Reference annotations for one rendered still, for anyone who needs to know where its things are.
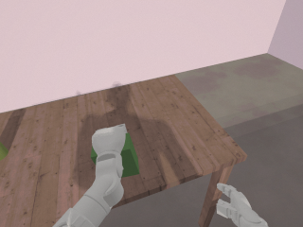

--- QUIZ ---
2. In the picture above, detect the sponge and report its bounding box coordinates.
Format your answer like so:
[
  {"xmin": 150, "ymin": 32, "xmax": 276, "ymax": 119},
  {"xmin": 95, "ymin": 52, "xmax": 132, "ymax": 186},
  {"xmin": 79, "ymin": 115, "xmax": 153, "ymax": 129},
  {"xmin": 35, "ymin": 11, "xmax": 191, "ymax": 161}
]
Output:
[{"xmin": 91, "ymin": 132, "xmax": 140, "ymax": 178}]

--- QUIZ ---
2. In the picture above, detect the left robot forearm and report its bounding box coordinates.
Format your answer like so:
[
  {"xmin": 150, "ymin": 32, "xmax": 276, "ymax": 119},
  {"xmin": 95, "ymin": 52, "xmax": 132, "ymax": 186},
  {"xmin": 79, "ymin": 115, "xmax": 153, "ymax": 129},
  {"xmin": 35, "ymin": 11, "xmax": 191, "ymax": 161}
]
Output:
[{"xmin": 53, "ymin": 150, "xmax": 124, "ymax": 227}]

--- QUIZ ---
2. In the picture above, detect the table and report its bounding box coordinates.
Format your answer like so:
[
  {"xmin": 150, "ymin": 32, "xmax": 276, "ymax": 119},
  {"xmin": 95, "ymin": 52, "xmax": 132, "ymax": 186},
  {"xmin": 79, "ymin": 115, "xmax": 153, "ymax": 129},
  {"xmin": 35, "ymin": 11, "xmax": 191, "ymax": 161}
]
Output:
[{"xmin": 0, "ymin": 75, "xmax": 248, "ymax": 227}]

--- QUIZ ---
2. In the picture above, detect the robot left hand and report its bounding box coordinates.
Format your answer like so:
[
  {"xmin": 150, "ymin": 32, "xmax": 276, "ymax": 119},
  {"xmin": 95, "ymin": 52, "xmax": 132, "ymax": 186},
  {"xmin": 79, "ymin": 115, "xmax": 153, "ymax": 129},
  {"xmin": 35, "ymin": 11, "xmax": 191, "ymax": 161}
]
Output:
[{"xmin": 92, "ymin": 123, "xmax": 127, "ymax": 169}]

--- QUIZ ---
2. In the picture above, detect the right robot forearm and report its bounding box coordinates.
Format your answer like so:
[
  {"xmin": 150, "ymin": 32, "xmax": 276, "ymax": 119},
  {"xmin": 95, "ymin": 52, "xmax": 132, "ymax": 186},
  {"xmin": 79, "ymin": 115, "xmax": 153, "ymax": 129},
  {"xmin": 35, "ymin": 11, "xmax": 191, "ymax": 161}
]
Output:
[{"xmin": 237, "ymin": 208, "xmax": 268, "ymax": 227}]

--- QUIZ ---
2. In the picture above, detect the robot right hand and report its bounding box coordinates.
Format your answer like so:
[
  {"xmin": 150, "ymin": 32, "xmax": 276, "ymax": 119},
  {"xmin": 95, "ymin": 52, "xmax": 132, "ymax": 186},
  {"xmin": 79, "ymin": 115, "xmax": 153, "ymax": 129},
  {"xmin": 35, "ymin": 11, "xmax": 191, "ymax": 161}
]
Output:
[{"xmin": 216, "ymin": 183, "xmax": 252, "ymax": 226}]

